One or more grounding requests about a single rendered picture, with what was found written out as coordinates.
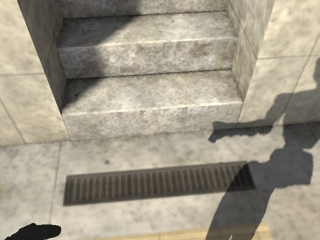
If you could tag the left robot hand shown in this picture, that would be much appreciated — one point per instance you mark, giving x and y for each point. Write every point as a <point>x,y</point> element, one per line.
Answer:
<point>36,232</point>

